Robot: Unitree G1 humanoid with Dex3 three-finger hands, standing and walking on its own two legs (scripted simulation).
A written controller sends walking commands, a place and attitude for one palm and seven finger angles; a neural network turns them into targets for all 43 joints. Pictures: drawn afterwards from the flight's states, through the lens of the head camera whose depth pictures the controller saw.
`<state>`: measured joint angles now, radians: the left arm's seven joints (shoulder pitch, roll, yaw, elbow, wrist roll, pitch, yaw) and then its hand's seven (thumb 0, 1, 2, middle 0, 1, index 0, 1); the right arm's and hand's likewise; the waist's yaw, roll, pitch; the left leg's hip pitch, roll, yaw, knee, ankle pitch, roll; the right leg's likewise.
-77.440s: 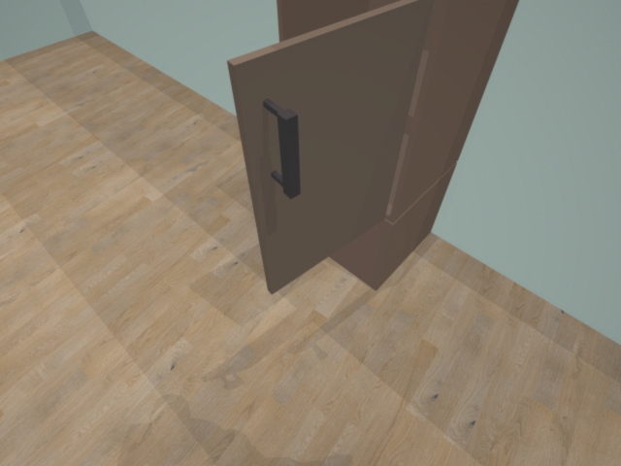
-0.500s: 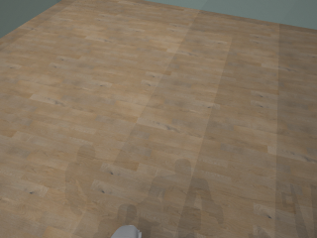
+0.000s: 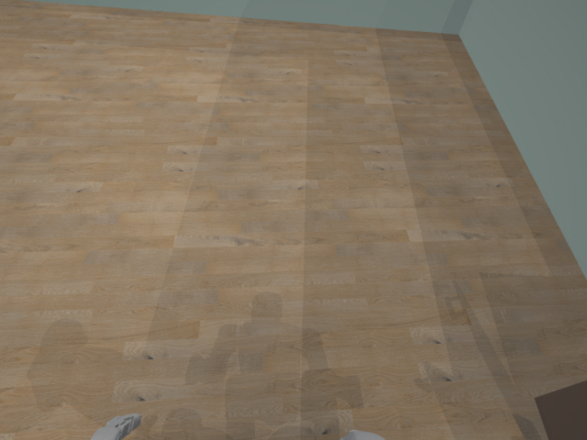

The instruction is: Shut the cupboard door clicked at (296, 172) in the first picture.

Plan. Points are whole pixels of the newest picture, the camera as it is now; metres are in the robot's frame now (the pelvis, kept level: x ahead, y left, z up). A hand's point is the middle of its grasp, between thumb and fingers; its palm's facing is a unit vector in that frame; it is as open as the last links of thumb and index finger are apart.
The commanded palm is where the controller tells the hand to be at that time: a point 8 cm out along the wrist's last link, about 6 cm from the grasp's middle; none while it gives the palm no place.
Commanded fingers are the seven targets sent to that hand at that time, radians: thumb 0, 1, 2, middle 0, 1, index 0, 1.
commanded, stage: turn to face it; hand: left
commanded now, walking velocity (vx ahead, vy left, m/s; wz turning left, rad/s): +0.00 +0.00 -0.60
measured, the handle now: out of the picture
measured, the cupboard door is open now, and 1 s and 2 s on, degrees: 15 15 15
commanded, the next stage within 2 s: none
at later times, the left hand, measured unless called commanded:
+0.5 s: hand out of the picture +0.11 +0.15 -0.17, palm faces -0.21 -0.96 -0.20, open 7.4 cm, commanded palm none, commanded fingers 0.00 0.90 0.90 -0.20 -0.30 -0.20 -0.30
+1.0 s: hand (236, 389) +0.21 +0.10 -0.16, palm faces -0.54 -0.80 -0.25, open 7.4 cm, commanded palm none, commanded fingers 0.00 0.90 0.90 -0.20 -0.30 -0.20 -0.30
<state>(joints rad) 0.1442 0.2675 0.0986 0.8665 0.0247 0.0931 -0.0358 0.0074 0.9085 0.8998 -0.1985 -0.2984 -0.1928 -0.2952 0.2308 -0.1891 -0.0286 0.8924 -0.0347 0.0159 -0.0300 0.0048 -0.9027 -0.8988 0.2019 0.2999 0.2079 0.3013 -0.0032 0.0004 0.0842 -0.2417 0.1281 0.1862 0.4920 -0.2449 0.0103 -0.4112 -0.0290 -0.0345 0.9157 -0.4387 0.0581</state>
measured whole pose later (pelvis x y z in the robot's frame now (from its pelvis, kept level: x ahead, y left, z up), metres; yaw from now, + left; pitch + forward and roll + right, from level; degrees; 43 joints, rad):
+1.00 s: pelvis +0.00 -0.01 -0.01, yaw -35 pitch +1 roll -1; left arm 0.14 0.24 0.09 0.87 0.02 0.08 -0.04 0.01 0.91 0.90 -0.20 -0.30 -0.19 -0.30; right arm 0.26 -0.23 -0.06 0.91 -0.03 0.03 -0.02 0.01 -0.90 -0.90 0.20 0.30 0.21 0.30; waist -0.02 0.03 0.08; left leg -0.26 0.17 0.26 0.60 -0.32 -0.03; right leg -0.30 -0.02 -0.07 0.65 -0.33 0.03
